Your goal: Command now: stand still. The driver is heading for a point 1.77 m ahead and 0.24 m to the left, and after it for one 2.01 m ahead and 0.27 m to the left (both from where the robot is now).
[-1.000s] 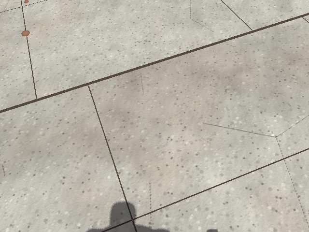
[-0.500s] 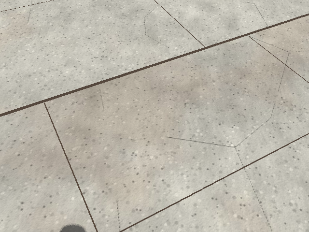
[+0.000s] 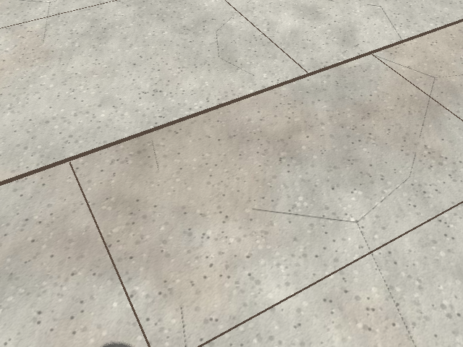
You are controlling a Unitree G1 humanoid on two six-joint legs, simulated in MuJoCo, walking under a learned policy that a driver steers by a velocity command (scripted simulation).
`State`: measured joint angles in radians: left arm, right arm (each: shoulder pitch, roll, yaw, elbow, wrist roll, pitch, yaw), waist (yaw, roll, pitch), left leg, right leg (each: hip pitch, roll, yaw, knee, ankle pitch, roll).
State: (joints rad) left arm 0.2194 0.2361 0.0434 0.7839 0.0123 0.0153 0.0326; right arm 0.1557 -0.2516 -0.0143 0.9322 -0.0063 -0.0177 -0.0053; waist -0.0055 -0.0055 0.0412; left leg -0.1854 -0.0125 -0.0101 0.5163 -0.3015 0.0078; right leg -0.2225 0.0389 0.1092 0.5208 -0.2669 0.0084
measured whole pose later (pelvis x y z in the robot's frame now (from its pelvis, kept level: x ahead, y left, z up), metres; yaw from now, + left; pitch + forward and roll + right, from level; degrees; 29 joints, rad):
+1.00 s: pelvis +0.04 -0.02 +0.00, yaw +0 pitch -1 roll +0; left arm 0.20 0.20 0.02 1.07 -0.01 -0.03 0.02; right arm 0.22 -0.24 0.00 1.06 0.01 0.01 -0.04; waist 0.00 0.02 0.03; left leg -0.12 0.01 -0.02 0.46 -0.33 -0.02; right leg -0.18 0.04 0.02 0.48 -0.29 -0.04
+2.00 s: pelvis +0.30 +0.02 -0.02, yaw +1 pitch +2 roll -1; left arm -0.10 0.22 0.04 0.84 -0.02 -0.11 -0.04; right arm 0.52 -0.21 -0.04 1.08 0.00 -0.06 -0.01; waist -0.07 0.00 0.05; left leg 0.13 0.02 0.02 0.44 -0.47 0.02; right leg -0.51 0.02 -0.08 0.53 -0.06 -0.10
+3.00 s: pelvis +0.86 +0.07 +0.00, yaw +0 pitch +2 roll +2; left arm 0.00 0.23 0.04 0.89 -0.02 -0.08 -0.03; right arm 0.40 -0.24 -0.06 1.00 0.01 -0.08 -0.01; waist -0.07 -0.04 0.01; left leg 0.08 -0.04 0.07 0.20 -0.32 0.02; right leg -0.59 -0.07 -0.01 0.53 0.02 -0.04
